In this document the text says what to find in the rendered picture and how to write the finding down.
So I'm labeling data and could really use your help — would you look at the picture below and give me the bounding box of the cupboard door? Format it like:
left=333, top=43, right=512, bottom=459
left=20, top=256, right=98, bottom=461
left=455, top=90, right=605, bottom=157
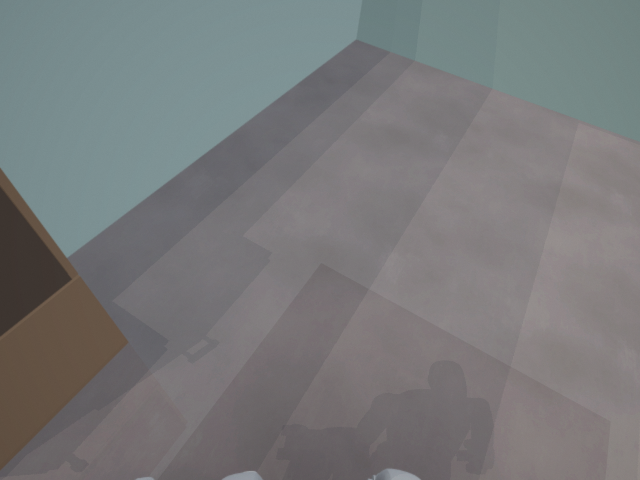
left=0, top=187, right=72, bottom=336

